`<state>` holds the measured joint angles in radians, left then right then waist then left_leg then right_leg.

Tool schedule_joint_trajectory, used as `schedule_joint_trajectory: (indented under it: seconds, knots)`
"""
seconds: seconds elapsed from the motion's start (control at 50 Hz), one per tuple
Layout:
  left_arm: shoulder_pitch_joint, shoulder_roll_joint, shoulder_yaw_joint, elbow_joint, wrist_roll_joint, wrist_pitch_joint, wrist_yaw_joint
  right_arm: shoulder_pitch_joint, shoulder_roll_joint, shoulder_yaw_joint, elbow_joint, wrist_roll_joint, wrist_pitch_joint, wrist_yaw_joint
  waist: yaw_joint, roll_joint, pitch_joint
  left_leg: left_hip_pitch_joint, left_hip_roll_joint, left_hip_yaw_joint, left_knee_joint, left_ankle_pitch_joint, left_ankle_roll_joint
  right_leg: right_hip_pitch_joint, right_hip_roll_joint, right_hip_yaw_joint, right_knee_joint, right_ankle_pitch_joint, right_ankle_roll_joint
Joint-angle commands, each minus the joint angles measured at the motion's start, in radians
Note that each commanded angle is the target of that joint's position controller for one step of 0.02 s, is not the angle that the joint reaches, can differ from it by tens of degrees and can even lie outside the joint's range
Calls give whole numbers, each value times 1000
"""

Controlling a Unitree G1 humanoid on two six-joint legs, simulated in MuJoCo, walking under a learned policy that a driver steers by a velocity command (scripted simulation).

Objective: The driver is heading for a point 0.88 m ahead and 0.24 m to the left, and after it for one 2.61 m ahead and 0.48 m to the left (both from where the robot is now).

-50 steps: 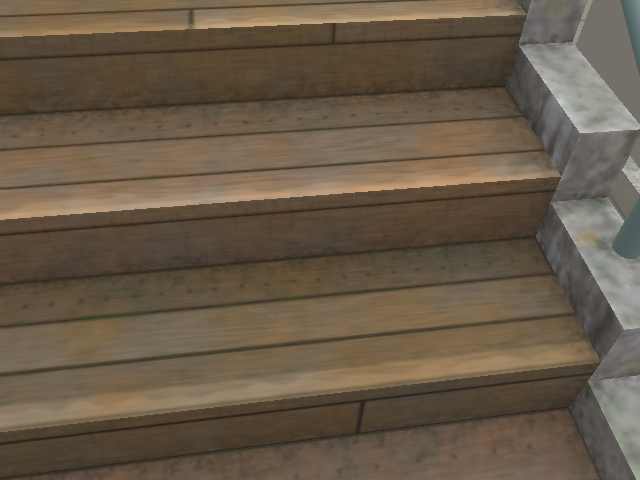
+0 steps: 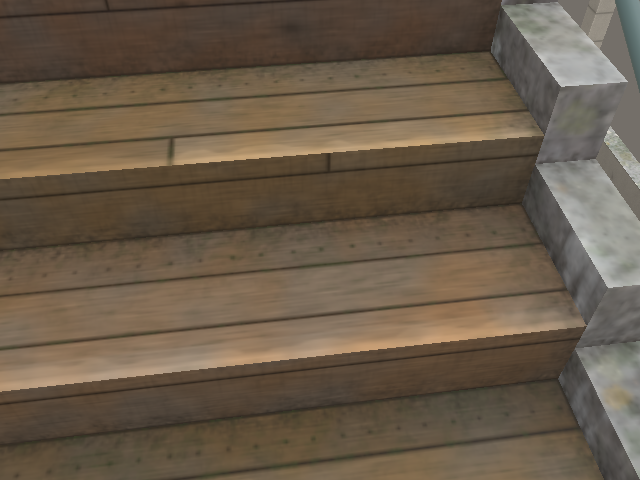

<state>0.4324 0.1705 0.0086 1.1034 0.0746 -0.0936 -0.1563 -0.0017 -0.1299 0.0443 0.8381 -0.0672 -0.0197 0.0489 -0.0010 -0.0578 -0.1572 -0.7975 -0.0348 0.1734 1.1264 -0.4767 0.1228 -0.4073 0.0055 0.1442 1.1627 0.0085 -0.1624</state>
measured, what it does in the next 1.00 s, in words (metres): climbs, turning left: right foot 0.17 m higher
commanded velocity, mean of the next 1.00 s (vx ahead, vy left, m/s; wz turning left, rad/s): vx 0.50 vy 0.00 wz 0.36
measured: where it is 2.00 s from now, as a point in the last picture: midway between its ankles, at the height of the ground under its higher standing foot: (181, 110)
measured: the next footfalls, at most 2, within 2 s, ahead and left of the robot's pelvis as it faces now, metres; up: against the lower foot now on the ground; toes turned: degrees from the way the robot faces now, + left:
right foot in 0.42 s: +0.43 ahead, -0.14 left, +0.17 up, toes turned +1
left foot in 1.04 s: +0.67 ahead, +0.19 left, +0.33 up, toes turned +28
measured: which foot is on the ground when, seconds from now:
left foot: down 0.00-0.46, up 0.48-1.00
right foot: up 0.00-0.40, down 0.42-1.00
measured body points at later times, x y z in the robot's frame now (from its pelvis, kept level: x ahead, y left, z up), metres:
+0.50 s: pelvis +0.27 -0.05 +0.13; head +0.29 -0.04 +0.58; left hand +0.54 +0.12 +0.08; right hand +0.18 -0.22 -0.02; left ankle +0.09 +0.07 -0.56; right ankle +0.39 -0.13 -0.48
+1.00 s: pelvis +0.52 +0.00 +0.26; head +0.52 +0.01 +0.71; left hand +0.36 +0.09 +0.10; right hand +0.78 -0.05 +0.16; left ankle +0.64 +0.18 -0.25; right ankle +0.39 -0.14 -0.48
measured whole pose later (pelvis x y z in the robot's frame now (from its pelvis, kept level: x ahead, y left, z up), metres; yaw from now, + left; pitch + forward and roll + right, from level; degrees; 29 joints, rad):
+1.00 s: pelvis +0.52 +0.00 +0.26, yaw +23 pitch +6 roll +1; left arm 0.50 0.05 -0.08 1.19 0.12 -0.09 -0.07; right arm -0.07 -0.09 0.07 0.89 -0.01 0.03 0.10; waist 0.05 -0.05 -0.11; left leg -1.30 0.10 0.09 1.62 -0.21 0.24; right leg 0.08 -0.07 -0.38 0.17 -0.32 0.02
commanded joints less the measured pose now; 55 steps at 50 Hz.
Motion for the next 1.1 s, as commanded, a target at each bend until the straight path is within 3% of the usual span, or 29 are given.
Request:
schedule_joint_trajectory:
  seconds: [0.02, 0.08, 0.12, 0.16, 0.18, 0.24, 0.28, 0.3, 0.34, 0.36, 0.4, 0.44, 0.46, 0.48, 0.5, 0.52, 0.54, 0.58, 0.6, 0.7, 0.74, 0.82, 0.9, 0.96, 1.0, 1.04, 1.06, 1.08, 1.1]
  knots:
    - [-115, 31, 27, -93, -29, 8, 29, 371, -112, -61, 201, -4, -32, -7, -82, 70, 108, 478, 261, -806, -675, -122, 194, -732, 81, 189, 854, 28, -74]
    - [-139, -18, 3, -156, -24, 52, 70, 164, 60, 1, 228, 7, -49, 11, 96, -20, 73, 387, 221, -452, -734, 241, 98, -778, 18, 130, 910, 5, -132]
    - [-128, -35, -8, -152, -34, 66, 61, 163, 39, -9, 224, -9, -70, 8, 127, 27, 100, 331, 158, -218, -771, 330, 75, -782, -10, 27, 871, -44, -118]
    - [-200, 10, -2, -162, -22, 64, 37, 211, 14, 0, 224, -40, -83, 3, 118, 56, 113, 200, 119, -160, -821, 256, 62, -713, -61, -99, 774, 6, -88]
    - [-283, -13, -20, -174, -34, 63, 33, 373, -5, 1, 280, -52, -72, -1, 42, 148, 117, 293, 142, -235, -840, 255, 104, -832, -49, -138, 1019, -73, -98]
    - [-495, -45, -68, -282, -29, 47, 82, 630, 8, 20, 385, -76, -55, -8, -44, 101, 155, 717, 254, -415, -808, 239, 120, -1299, -75, -33, 1080, -203, -148]
    - [-565, 9, -68, -328, -21, 44, 109, 629, -14, 24, 374, -72, -78, 8, -49, 41, 102, 692, 217, -371, -842, 254, 93, -1148, -128, -125, 706, -114, -89]
    - [-656, 18, -63, -345, -21, 54, 115, 681, 9, 29, 383, -66, -82, 14, -89, 98, 146, 601, 199, -369, -893, 265, 110, -1060, -138, -170, 617, -65, -64]
    - [-859, -34, -84, -435, -15, 111, 99, 625, -11, 32, 345, 3, -77, 56, -93, 174, 189, 270, 251, -348, -1075, 375, 151, -675, -105, -274, 356, -347, -7]
    - [-803, -86, -91, -430, -13, 122, 77, 602, -60, 24, 334, 29, -93, 68, -37, 258, 181, 249, 280, -306, -1060, 669, 169, -515, -74, -302, 353, -366, 23]
    - [-720, -10, -58, -423, -31, 115, 63, 578, -186, -11, 315, 70, -126, 58, 42, 255, 70, 510, 270, -254, -909, 1493, 180, -383, 38, -355, 124, -334, 30]
    - [-451, 86, -10, -361, -17, 89, 92, 550, -199, -42, 326, 44, -128, 57, 117, 221, -64, 636, 269, -246, -590, 1751, 94, -91, 44, -229, -81, -267, -29]
    - [-266, 108, -17, -313, -57, 62, 100, 707, -72, -17, 351, -21, -130, 66, 95, -25, -325, 310, 196, -289, -288, 1340, 41, 376, -150, 142, -191, -148, -177]
    - [-18, 151, 2, -255, -10, 76, 121, 622, 18, -15, 322, -5, -109, 78, 194, -136, -333, 26, 28, -343, -21, 438, 21, 536, -323, 575, -536, -413, -245]
    - [80, 195, 28, -190, -9, 59, 130, 483, -40, -57, 320, 33, -80, 89, 218, -152, -212, -82, 50, -462, 404, 486, 7, 332, -371, 754, -673, -838, -184]
    - [-35, 196, 35, -164, -37, 26, 145, 412, -65, -82, 304, 47, -83, 66, 156, -119, 1, -171, 70, -419, 588, 514, -9, 129, -362, 659, -702, -866, -149]
    - [-89, 142, 30, -142, -63, 16, 149, 398, -31, -80, 299, 41, -86, 39, 103, -75, 28, -169, 93, -377, 692, 522, 5, 41, -373, 497, -677, -710, -141]
    - [-192, -77, -33, -94, -54, 35, 111, 299, 3, -77, 245, 44, -83, 29, 16, 43, 20, -286, 54, -396, 979, 573, 122, 40, -356, 330, -729, -390, -106]
    - [-267, -124, -52, -78, -39, 27, 114, 318, 60, -61, 227, 44, -67, 34, -33, 80, 42, -309, 59, -426, 975, 572, 152, -5, -334, 230, -756, -316, -68]
    - [-255, -108, -53, -13, 32, -11, 100, 219, 14, -41, 158, 64, -36, 66, -109, 110, 90, -411, 66, -346, 917, 526, 232, -31, -190, -233, -834, -159, -10]
    - [-105, -74, -58, 63, 48, 0, 97, 145, -12, -30, 145, 56, -30, 76, -61, 25, 117, -620, 44, -308, 1170, 373, 244, 123, -227, -209, -872, -143, -62]
    - [41, -64, -88, 140, 98, 21, 97, -35, -3, 18, 62, 85, -25, 30, -26, 83, 171, -945, 68, -372, 1095, 318, 279, 406, -320, -174, -943, -191, -50]
    - [137, -43, -93, 112, 104, 2, 100, -125, -46, 15, 3, 63, 15, 23, 26, 39, 120, -785, 144, -241, 787, 487, 197, 411, -282, -307, -1025, -119, -23]
    - [89, 18, -72, 49, 34, 11, 86, -309, -29, 10, -64, 44, 41, 45, 34, 32, 160, -354, 134, -4, 434, 263, 120, 207, -291, -462, -1143, 294, -33]
    - [124, 180, -41, 62, 11, -20, 91, -239, 18, 16, -99, 57, 38, 76, -63, -74, 127, -117, 44, 16, 357, 185, 89, 294, -365, -478, -989, 1204, -39]
    - [40, 276, 7, 12, -6, -26, 94, -55, -77, -24, -61, 77, 10, 49, -114, -141, 101, 6, -92, 58, -38, 63, 58, 510, -360, -488, -810, 1385, -43]
    - [89, 253, 10, 15, 36, -28, 76, 77, -130, -47, -31, 76, 5, 19, -126, -170, -19, 292, -98, -54, -19, 268, 92, 396, -343, -475, -634, 1394, -42]
    - [143, 137, -12, 5, 77, -37, 58, 293, -166, -61, 24, 99, 7, -4, -156, -44, -202, 745, -22, -329, -104, 300, 174, 62, -271, -391, -363, 1073, -17]
    - [87, 141, -8, 19, 59, -16, 11, 555, -211, -87, 120, 57, 24, -18, -257, 61, -170, 936, 67, -667, -453, 159, 227, -247, -117, -326, -94, 257, 20]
